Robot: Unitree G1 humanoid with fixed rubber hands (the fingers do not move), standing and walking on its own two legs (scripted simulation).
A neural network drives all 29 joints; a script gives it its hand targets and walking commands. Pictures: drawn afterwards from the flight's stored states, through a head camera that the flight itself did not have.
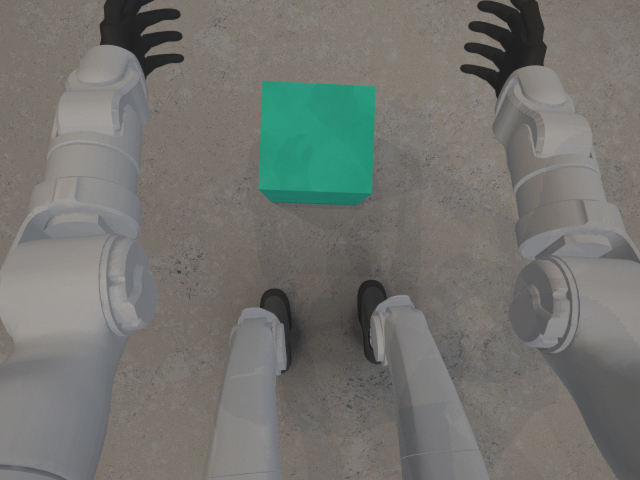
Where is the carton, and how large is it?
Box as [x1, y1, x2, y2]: [259, 81, 375, 204]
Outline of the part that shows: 262,81 259,189 271,201 278,202 356,204 370,194 372,177 375,86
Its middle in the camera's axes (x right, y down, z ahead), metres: -0.01 -0.19 +0.84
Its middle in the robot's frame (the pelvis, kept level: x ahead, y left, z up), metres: +0.54 -0.02 -0.53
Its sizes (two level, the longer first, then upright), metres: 0.210 0.200 0.250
